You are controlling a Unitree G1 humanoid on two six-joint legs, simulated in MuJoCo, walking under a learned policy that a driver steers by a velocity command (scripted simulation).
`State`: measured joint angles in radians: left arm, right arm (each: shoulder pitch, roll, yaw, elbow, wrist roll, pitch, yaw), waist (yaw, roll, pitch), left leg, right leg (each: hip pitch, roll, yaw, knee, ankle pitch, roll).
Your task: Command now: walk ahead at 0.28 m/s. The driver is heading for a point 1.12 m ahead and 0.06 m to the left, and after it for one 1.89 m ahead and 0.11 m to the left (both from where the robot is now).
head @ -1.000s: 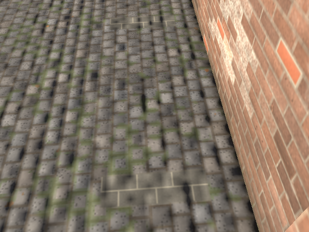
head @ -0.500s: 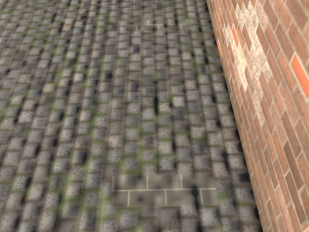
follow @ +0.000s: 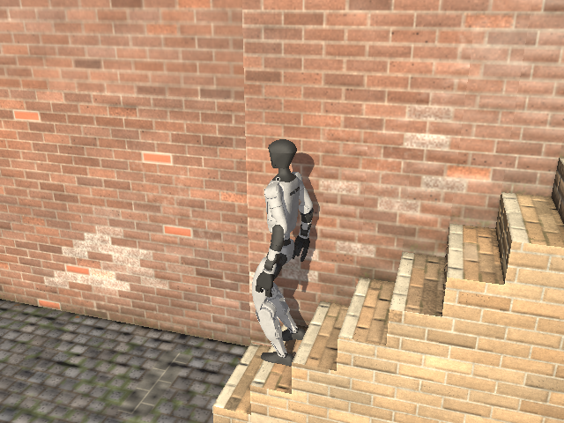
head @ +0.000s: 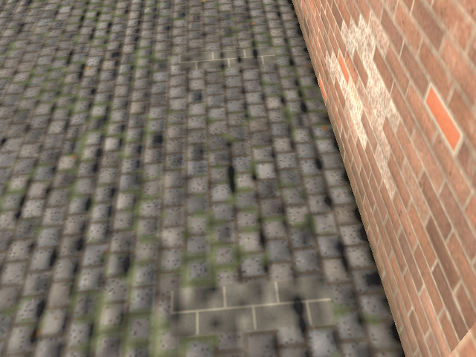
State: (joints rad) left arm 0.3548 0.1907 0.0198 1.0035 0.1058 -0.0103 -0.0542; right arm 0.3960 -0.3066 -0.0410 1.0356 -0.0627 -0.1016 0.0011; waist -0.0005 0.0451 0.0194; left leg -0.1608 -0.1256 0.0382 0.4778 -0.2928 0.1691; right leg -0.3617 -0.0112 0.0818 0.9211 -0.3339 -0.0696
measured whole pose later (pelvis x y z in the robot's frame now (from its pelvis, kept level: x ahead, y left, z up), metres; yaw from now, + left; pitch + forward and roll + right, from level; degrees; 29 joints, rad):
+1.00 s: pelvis +0.20 -0.02 -0.21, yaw -2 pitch +2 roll +1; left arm 0.24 0.29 0.03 0.89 0.02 -0.03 -0.10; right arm 0.21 -0.28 -0.01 0.94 0.02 -0.10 0.08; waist -0.02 -0.01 0.03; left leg -0.32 -0.01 0.08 0.62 -0.33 0.03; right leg -0.30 -0.12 -0.05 0.64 -0.37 0.07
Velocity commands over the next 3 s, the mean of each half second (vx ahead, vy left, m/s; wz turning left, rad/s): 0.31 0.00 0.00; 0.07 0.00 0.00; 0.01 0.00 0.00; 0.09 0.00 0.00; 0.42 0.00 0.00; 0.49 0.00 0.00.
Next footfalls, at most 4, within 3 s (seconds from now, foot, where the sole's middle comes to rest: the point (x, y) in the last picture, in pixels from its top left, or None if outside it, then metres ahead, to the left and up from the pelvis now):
0.38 right None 0.21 -0.18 -0.97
0.66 left None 0.24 0.08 -0.97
2.40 right None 0.57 -0.16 -1.18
2.82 left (230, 313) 0.85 0.12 -1.18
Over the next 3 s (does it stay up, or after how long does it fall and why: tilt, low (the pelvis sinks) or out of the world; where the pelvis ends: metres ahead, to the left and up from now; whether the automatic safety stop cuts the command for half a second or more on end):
stays up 0.78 0.04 -0.40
